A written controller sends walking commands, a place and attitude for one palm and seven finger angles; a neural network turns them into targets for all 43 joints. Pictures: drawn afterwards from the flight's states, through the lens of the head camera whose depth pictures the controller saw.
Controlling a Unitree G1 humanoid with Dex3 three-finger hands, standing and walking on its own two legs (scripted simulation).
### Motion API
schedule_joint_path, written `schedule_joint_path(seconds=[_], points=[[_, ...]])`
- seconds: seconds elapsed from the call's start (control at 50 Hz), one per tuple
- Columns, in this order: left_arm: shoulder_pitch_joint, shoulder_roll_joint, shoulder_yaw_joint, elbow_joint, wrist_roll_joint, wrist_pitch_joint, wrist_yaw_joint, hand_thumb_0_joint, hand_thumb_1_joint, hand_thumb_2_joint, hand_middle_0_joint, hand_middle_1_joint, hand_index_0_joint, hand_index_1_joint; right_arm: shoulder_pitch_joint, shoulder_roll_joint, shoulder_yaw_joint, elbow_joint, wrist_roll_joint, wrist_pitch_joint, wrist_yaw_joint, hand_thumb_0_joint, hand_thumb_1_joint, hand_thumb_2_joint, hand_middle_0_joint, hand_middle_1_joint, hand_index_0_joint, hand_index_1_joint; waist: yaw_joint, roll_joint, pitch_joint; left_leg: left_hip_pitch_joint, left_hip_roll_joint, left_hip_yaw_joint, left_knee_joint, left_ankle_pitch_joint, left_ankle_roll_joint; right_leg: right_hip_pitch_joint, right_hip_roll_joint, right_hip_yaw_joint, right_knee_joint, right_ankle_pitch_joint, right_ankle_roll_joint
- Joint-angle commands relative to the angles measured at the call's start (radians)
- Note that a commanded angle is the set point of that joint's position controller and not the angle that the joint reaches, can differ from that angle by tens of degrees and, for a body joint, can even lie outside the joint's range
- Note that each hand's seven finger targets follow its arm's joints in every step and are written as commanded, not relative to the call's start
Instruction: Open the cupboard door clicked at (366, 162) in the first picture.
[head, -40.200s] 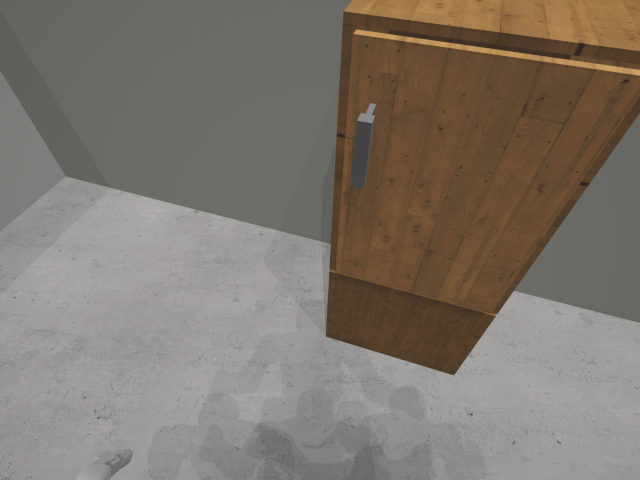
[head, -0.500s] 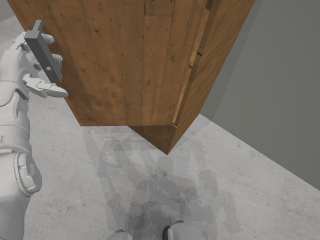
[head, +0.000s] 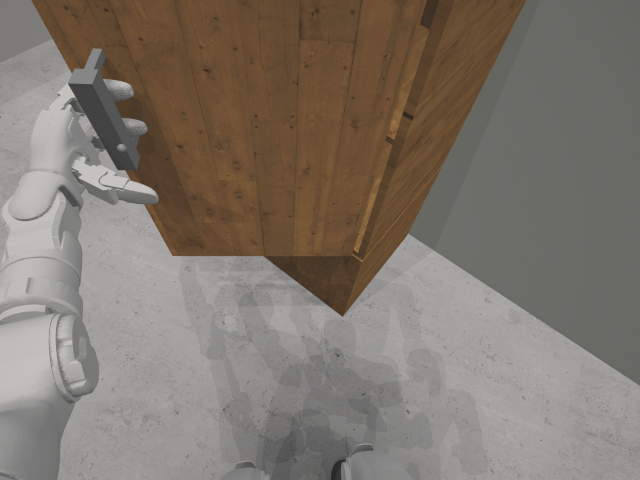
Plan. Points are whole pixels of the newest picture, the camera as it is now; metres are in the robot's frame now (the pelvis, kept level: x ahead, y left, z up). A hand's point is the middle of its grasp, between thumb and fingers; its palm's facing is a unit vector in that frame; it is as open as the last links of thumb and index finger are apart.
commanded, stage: slide the fingers in behind the handle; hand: left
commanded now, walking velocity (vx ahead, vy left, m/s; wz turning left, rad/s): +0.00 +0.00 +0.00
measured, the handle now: (113, 112) +0.54 +0.22 +0.11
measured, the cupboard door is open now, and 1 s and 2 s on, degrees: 40 40 83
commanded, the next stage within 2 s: close the thumb around the handle in 0.06 s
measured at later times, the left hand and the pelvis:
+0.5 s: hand (117, 146) +0.49 +0.21 +0.11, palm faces -0.04 -1.00 -0.01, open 10.7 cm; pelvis +0.00 +0.00 +0.00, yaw +0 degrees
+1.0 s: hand (123, 147) +0.49 +0.21 +0.11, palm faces -0.05 -1.00 +0.01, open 5.9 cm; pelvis +0.00 +0.00 +0.00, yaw -1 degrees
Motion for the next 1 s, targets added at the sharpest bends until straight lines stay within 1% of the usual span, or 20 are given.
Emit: schedule_joint_path(seconds=[0.0, 0.08, 0.14, 0.18, 0.24, 0.3, 0.34, 0.42, 0.44, 0.5, 0.6, 0.64, 0.68, 0.76, 0.8, 0.86, 0.9, 0.94, 0.96, 0.98], points=[[-0.459, 0.268, 0.045, -0.225, -0.030, -0.073, 0.006, 0.000, -0.500, 0.300, -0.300, -1.200, -0.300, -1.200, 0.145, -0.179, -0.066, -0.054, -0.003, -0.018, -0.016, 0.000, -0.900, -0.900, 0.200, 0.300, 0.200, 0.300, -0.004, 0.106, -0.453, 0.269, -0.008, -0.067, -0.091, 0.444, -0.004, 0.220, 0.021, 0.034, -0.045, 0.345, -0.008], [-0.477, 0.252, 0.028, -0.202, -0.024, -0.067, 0.006, 0.000, -0.500, 0.300, -0.300, -1.200, -0.300, -1.200, 0.146, -0.178, -0.063, -0.050, -0.005, -0.020, -0.017, 0.000, -0.900, -0.900, 0.200, 0.300, 0.200, 0.300, -0.014, 0.107, -0.414, 0.245, -0.012, -0.067, -0.091, 0.421, -0.001, 0.203, 0.021, 0.032, -0.045, 0.331, -0.009], [-0.459, 0.307, 0.063, -0.201, -0.015, -0.067, 0.009, 0.000, -0.500, 0.300, -0.300, -1.200, -0.300, -1.200, 0.148, -0.181, -0.063, -0.052, -0.004, -0.017, -0.017, 0.000, -0.900, -0.900, 0.200, 0.300, 0.200, 0.300, -0.003, 0.091, -0.429, 0.226, -0.011, -0.063, -0.091, 0.421, 0.000, 0.234, 0.020, 0.039, -0.046, 0.350, -0.007], [-0.451, 0.288, 0.057, -0.232, -0.021, -0.077, 0.004, 0.000, -0.388, 0.348, -0.308, -1.212, -0.308, -1.212, 0.148, -0.177, -0.064, -0.061, -0.006, -0.018, -0.015, 0.000, -0.900, -0.900, 0.200, 0.300, 0.200, 0.300, 0.005, 0.137, -0.471, 0.263, -0.012, -0.061, -0.085, 0.465, -0.002, 0.240, 0.021, 0.039, -0.039, 0.372, -0.011], [-0.410, 0.307, 0.078, -0.225, -0.030, -0.076, -0.007, 0.000, -0.220, 0.420, -0.320, -1.230, -0.320, -1.230, 0.145, -0.180, -0.066, -0.063, -0.005, -0.014, -0.014, 0.000, -0.900, -0.900, 0.200, 0.300, 0.200, 0.300, 0.015, 0.114, -0.470, 0.257, -0.008, -0.059, -0.086, 0.464, -0.005, 0.248, 0.023, 0.038, -0.043, 0.375, -0.008], [-0.446, 0.286, 0.053, -0.190, -0.033, -0.059, -0.014, 0.000, -0.052, 0.492, -0.332, -1.248, -0.332, -1.248, 0.146, -0.182, -0.063, -0.055, -0.002, -0.013, -0.017, 0.000, -0.900, -0.900, 0.200, 0.300, 0.200, 0.300, -0.008, 0.074, -0.404, 0.208, -0.010, -0.056, -0.097, 0.400, 0.004, 0.242, 0.023, 0.037, -0.053, 0.348, -0.005], [-0.452, 0.300, 0.053, -0.194, -0.025, -0.055, -0.014, 0.000, 0.060, 0.540, -0.340, -1.260, -0.340, -1.260, 0.147, -0.184, -0.064, -0.054, -0.001, -0.012, -0.020, 0.000, -0.900, -0.900, 0.200, 0.300, 0.200, 0.300, -0.009, 0.094, -0.406, 0.207, -0.012, -0.056, -0.099, 0.379, 0.004, 0.233, 0.020, 0.040, -0.057, 0.330, -0.006], [-0.466, 0.250, 0.026, -0.238, -0.032, -0.078, -0.012, 0.000, 0.284, 0.636, -0.356, -1.284, -0.356, -1.284, 0.151, -0.178, -0.068, -0.046, -0.007, -0.020, -0.015, 0.000, -0.900, -0.900, 0.200, 0.300, 0.200, 0.300, -0.010, 0.143, -0.453, 0.298, -0.004, -0.073, -0.087, 0.448, -0.008, 0.183, 0.024, 0.030, -0.049, 0.323, -0.010], [-0.445, 0.255, 0.038, -0.210, -0.039, -0.073, -0.011, 0.000, 0.340, 0.660, -0.360, -1.290, -0.360, -1.290, 0.155, -0.182, -0.067, -0.045, -0.006, -0.019, -0.016, 0.000, -0.900, -0.900, 0.200, 0.300, 0.200, 0.300, -0.013, 0.090, -0.436, 0.269, -0.004, -0.069, -0.088, 0.429, -0.003, 0.196, 0.026, 0.031, -0.053, 0.324, -0.007], [-0.452, 0.297, 0.068, -0.172, -0.042, -0.061, -0.012, 0.000, 0.508, 0.732, -0.372, -1.308, -0.372, -1.308, 0.155, -0.187, -0.065, -0.042, -0.004, -0.018, -0.018, 0.000, -0.900, -0.900, 0.200, 0.300, 0.200, 0.300, -0.010, 0.064, -0.409, 0.210, -0.010, -0.061, -0.094, 0.386, 0.003, 0.228, 0.023, 0.038, -0.056, 0.323, -0.006], [-0.453, 0.303, 0.057, -0.219, -0.017, -0.067, -0.005, 0.000, 0.788, 0.852, -0.392, -1.338, -0.392, -1.338, 0.150, -0.180, -0.062, -0.056, -0.007, -0.019, -0.017, 0.000, -0.900, -0.900, 0.200, 0.300, 0.200, 0.300, 0.006, 0.153, -0.447, 0.245, -0.012, -0.063, -0.089, 0.422, -0.004, 0.214, 0.020, 0.038, -0.045, 0.330, -0.010], [-0.447, 0.311, 0.071, -0.243, -0.026, -0.080, -0.006, 0.000, 0.900, 0.900, -0.400, -1.350, -0.400, -1.350, 0.150, -0.181, -0.066, -0.058, -0.007, -0.019, -0.014, 0.000, -0.900, -0.900, 0.200, 0.300, 0.200, 0.300, 0.006, 0.126, -0.478, 0.262, -0.008, -0.064, -0.084, 0.440, -0.004, 0.234, 0.024, 0.039, -0.043, 0.349, -0.009], [-0.411, 0.330, 0.096, -0.233, -0.044, -0.083, -0.014, 0.000, 0.900, 0.900, -0.400, -1.350, -0.400, -1.350, 0.151, -0.184, -0.064, -0.066, -0.006, -0.017, -0.015, 0.000, -0.900, -0.900, 0.200, 0.300, 0.200, 0.300, 0.011, 0.085, -0.485, 0.238, -0.010, -0.057, -0.085, 0.453, 0.001, 0.278, 0.026, 0.041, -0.042, 0.384, -0.009], [-0.438, 0.323, 0.078, -0.181, -0.037, -0.055, -0.026, 0.000, 0.900, 0.900, -0.400, -1.350, -0.400, -1.350, 0.140, -0.185, -0.060, -0.060, -0.002, -0.013, -0.021, 0.000, -0.900, -0.900, 0.200, 0.300, 0.200, 0.300, -0.003, 0.098, -0.387, 0.186, -0.012, -0.055, -0.101, 0.368, 0.002, 0.239, 0.022, 0.038, -0.055, 0.325, -0.007], [-0.426, 0.380, 0.121, -0.203, -0.030, -0.056, -0.012, 0.000, 0.900, 0.900, -0.400, -1.350, -0.400, -1.350, 0.141, -0.185, -0.060, -0.072, -0.001, -0.011, -0.024, 0.000, -0.900, -0.900, 0.200, 0.300, 0.200, 0.300, 0.015, 0.107, -0.423, 0.191, -0.015, -0.054, -0.098, 0.390, 0.003, 0.259, 0.020, 0.043, -0.047, 0.341, -0.008], [-0.415, 0.322, 0.083, -0.203, -0.028, -0.056, -0.004, 0.000, 0.900, 0.900, -0.400, -1.350, -0.400, -1.350, 0.138, -0.178, -0.060, -0.075, -0.003, -0.015, -0.019, 0.000, -0.900, -0.900, 0.200, 0.300, 0.200, 0.300, 0.010, 0.119, -0.414, 0.208, -0.012, -0.052, -0.099, 0.388, -0.001, 0.238, 0.021, 0.038, -0.050, 0.328, -0.007], [-0.402, 0.364, 0.119, -0.222, -0.028, -0.067, 0.001, 0.000, 0.900, 0.900, -0.400, -1.350, -0.400, -1.350, 0.142, -0.182, -0.061, -0.079, -0.005, -0.014, -0.020, 0.000, -0.900, -0.900, 0.200, 0.300, 0.200, 0.300, 0.023, 0.112, -0.454, 0.222, -0.010, -0.057, -0.095, 0.430, -0.004, 0.258, 0.021, 0.039, -0.040, 0.354, -0.008], [-0.408, 0.316, 0.085, -0.222, -0.030, -0.066, 0.001, 0.000, 0.900, 0.900, -0.400, -1.350, -0.400, -1.350, 0.142, -0.179, -0.061, -0.078, -0.005, -0.014, -0.018, 0.000, -0.900, -0.900, 0.200, 0.300, 0.200, 0.300, 0.012, 0.100, -0.443, 0.231, -0.007, -0.059, -0.095, 0.431, -0.005, 0.238, 0.023, 0.034, -0.042, 0.348, -0.006], [-0.442, 0.231, 0.017, -0.223, -0.034, -0.063, -0.001, 0.000, 0.900, 0.900, -0.400, -1.350, -0.400, -1.350, 0.135, -0.171, -0.061, -0.076, -0.003, -0.017, -0.013, 0.000, -0.900, -0.900, 0.200, 0.300, 0.200, 0.300, -0.011, 0.115, -0.410, 0.235, -0.008, -0.057, -0.096, 0.408, -0.005, 0.207, 0.024, 0.032, -0.049, 0.327, -0.005], [-0.427, 0.229, 0.031, -0.227, -0.042, -0.070, 0.003, 0.000, 0.900, 0.900, -0.400, -1.350, -0.400, -1.350, 0.142, -0.173, -0.065, -0.076, -0.004, -0.019, -0.012, 0.000, -0.900, -0.900, 0.200, 0.300, 0.200, 0.300, -0.001, 0.098, -0.413, 0.245, -0.007, -0.065, -0.094, 0.417, -0.005, 0.210, 0.026, 0.028, -0.046, 0.320, -0.010]])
